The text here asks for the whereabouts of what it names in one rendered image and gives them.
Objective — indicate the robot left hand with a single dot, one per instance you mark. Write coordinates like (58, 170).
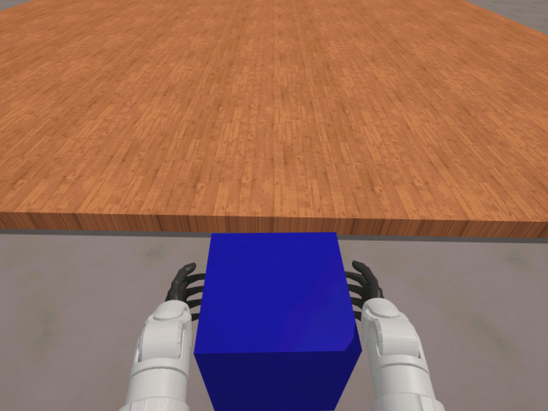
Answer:
(178, 289)

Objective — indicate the left robot forearm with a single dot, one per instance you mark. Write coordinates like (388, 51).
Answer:
(160, 367)

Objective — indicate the carton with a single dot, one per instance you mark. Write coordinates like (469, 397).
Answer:
(276, 330)

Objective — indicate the right robot forearm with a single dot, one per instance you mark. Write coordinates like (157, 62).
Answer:
(401, 379)

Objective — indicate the robot right hand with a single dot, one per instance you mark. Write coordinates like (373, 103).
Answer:
(369, 283)

